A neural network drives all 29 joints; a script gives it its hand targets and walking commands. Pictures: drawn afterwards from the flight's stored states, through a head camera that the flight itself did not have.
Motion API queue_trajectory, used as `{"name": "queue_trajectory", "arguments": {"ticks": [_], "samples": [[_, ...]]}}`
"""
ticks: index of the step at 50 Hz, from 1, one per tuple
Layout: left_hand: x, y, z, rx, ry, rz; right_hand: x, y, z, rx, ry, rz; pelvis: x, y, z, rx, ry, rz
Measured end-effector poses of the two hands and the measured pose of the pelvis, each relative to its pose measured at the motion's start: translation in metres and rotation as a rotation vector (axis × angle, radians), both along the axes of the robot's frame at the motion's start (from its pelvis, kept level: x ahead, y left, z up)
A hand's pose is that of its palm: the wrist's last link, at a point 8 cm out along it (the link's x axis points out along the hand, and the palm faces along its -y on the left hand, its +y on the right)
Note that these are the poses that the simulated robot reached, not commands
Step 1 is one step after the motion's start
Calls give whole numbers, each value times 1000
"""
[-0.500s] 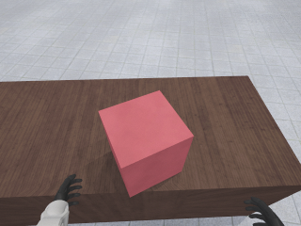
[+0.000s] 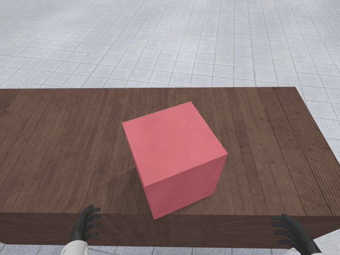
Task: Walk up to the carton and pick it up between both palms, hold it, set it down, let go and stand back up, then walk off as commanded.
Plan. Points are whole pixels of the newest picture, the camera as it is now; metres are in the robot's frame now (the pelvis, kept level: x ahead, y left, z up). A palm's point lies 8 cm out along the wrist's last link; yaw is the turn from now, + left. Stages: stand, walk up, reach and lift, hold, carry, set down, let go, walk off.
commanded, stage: reach and lift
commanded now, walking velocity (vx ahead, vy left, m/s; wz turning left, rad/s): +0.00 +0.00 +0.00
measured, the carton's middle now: (172, 161) +0.40 +0.01 -0.08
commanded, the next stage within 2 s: none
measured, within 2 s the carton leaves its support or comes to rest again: neither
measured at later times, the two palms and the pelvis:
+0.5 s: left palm (90, 246) +0.17 +0.20 -0.06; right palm (295, 224) +0.21 -0.27 -0.05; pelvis +0.00 +0.00 +0.00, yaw +0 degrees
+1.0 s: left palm (110, 226) +0.20 +0.15 -0.02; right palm (302, 213) +0.23 -0.29 -0.04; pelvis +0.02 -0.01 +0.00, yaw -1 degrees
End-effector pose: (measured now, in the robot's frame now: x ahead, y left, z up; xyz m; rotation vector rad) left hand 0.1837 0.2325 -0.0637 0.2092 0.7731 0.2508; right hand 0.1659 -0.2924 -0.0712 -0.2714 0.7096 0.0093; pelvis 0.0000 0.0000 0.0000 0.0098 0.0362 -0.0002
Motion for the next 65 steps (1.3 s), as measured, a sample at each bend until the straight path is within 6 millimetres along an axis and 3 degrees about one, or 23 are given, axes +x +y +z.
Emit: {"name": "queue_trajectory", "arguments": {"ticks": [7,14,27,36,41,51,60,65], "samples": [[9,-20,2,-24,-57,-14,-4,-3,4,42,-38,-21,0,-1,0,0,0,2],[16,-28,8,-27,-122,-6,-1,-1,8,83,-77,-17,0,-1,0,0,0,2],[-15,-37,9,-38,-181,74,51,18,25,143,-203,73,5,-1,0,2,7,-3],[13,-66,31,-90,-327,57,53,9,27,180,-257,35,12,-3,1,1,16,-5],[19,-76,35,-109,-368,72,57,4,32,185,-308,37,15,-6,0,1,19,-8],[22,-82,44,-99,-414,106,69,-1,34,197,-333,72,15,-14,0,1,20,-11],[52,-84,54,-105,-457,86,91,3,39,204,-340,77,18,-16,0,0,23,-11],[59,-79,53,-114,-458,107,108,10,47,195,-353,101,21,-15,0,0,27,-11]]}}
